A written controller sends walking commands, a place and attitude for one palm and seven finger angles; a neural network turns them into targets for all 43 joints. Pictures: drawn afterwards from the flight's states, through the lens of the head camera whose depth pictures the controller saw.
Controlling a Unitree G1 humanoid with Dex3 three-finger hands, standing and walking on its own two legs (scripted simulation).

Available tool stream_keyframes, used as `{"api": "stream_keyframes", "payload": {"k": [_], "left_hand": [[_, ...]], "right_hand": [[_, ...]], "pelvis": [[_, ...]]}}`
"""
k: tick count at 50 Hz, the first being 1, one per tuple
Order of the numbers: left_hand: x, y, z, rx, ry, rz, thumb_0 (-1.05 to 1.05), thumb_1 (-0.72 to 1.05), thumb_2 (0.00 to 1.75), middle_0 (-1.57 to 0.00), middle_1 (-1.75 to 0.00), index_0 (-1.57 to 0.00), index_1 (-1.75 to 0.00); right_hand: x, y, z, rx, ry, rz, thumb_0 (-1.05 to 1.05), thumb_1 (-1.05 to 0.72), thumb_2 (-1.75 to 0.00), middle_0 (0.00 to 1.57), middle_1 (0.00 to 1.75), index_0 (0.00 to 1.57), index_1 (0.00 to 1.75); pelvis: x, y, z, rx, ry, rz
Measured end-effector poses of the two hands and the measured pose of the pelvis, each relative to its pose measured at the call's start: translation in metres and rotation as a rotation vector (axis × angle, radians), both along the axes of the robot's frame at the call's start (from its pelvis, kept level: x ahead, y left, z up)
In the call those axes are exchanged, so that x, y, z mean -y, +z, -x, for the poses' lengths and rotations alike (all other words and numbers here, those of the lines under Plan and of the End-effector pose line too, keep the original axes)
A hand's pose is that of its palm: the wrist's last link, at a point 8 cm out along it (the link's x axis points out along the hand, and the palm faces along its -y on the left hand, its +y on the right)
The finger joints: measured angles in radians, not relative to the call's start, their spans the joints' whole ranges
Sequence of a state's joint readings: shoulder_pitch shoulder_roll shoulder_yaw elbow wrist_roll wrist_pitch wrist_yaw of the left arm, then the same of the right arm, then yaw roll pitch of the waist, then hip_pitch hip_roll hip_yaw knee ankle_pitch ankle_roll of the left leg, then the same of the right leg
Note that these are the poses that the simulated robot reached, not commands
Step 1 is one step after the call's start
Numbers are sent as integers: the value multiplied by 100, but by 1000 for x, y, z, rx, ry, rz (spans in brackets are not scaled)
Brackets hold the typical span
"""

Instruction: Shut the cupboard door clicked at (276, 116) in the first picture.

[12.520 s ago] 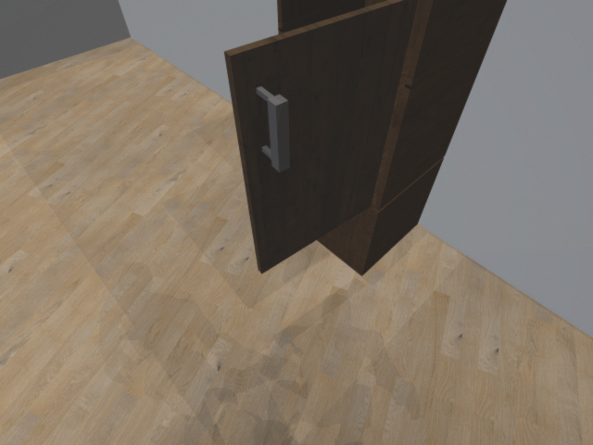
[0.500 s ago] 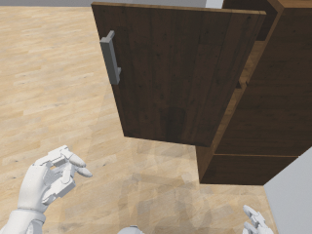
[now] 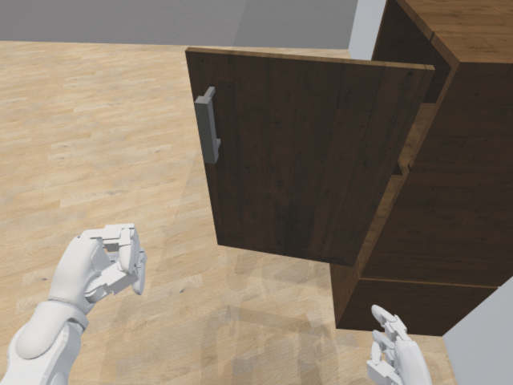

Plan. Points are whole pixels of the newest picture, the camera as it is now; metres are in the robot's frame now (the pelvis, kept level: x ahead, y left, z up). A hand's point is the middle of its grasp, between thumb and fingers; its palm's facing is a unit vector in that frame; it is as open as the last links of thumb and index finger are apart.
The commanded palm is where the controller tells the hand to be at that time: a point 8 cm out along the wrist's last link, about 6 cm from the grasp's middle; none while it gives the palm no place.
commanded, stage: raise the hand and make a fist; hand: left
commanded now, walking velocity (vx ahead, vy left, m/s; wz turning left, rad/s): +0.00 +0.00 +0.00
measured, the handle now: (211, 125) +0.54 +0.16 +0.13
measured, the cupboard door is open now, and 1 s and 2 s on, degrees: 83 83 83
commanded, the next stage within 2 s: bring the fist close to the handle in 0.44 s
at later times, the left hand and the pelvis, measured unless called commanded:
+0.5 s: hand (142, 261) +0.23 +0.18 +0.14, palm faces -0.02 -1.00 -0.07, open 3.1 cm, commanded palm +0.20 +0.22 +0.14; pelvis +0.00 -0.02 +0.01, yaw +0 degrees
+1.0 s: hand (186, 204) +0.33 +0.15 +0.13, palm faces -0.07 -1.00 -0.03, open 3.1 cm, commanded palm +0.31 +0.20 +0.14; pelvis +0.01 -0.02 +0.01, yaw -2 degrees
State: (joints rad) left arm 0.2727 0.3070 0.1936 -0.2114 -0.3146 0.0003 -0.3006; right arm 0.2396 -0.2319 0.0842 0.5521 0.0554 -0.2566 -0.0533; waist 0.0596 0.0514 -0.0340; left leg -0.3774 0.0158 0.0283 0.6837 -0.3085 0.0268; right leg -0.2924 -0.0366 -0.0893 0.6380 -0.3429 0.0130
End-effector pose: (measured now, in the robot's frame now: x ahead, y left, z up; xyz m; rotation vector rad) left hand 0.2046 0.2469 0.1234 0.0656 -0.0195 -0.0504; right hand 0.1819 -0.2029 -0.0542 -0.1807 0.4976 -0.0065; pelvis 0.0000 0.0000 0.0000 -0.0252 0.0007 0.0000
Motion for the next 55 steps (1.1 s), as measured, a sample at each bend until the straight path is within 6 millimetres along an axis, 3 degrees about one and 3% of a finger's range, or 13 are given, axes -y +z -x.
{"api": "stream_keyframes", "payload": {"k": [6,15,23,31,35,40,47,51,55], "left_hand": [[-4,29,-6,96,23,-9,2,90,90,-129,-150,-130,-149],[14,-4,-4,-77,-14,33,1,90,90,-130,-150,-130,-150],[15,21,0,84,40,-2,2,90,90,-130,-150,-130,-150],[22,5,-6,-38,-5,4,1,90,90,-130,-150,-130,-150],[20,8,-21,5,26,16,2,89,90,-130,-150,-130,-150],[26,19,-55,65,10,12,2,90,90,-130,-150,-130,-150],[42,13,-99,-19,-50,24,1,90,90,-130,-150,-130,-150],[39,8,-117,-36,-8,39,1,90,90,-130,-150,-130,-150],[39,16,-128,16,11,29,2,90,90,-130,-150,-130,-150]], "right_hand": [[13,-2,13,-28,-20,7,1,-90,-89,20,30,21,30],[36,0,23,-30,-76,24,1,-90,-89,20,30,20,30],[42,1,19,-20,-54,33,1,-90,-90,20,30,20,30],[40,-3,14,-8,-66,5,1,-90,-89,20,30,20,30],[40,-6,13,-27,-60,18,1,-90,-89,20,30,20,30],[43,-10,17,-60,-70,27,1,-90,-89,20,30,20,30],[51,-16,24,-102,-127,14,1,-90,-89,20,30,20,30],[56,-18,28,-139,-145,23,1,-90,-89,20,30,20,30],[59,-20,29,-167,-147,32,1,-90,-89,20,30,20,30]], "pelvis": [[4,5,1,24,1,-2],[11,7,3,24,-14,-13],[18,8,2,37,-4,-12],[19,8,2,32,-7,-16],[21,7,3,35,1,-16],[22,7,2,26,1,-18],[20,9,-7,1,-22,-27],[20,9,-11,-7,-30,-31],[20,8,-16,-15,-33,-31]]}}
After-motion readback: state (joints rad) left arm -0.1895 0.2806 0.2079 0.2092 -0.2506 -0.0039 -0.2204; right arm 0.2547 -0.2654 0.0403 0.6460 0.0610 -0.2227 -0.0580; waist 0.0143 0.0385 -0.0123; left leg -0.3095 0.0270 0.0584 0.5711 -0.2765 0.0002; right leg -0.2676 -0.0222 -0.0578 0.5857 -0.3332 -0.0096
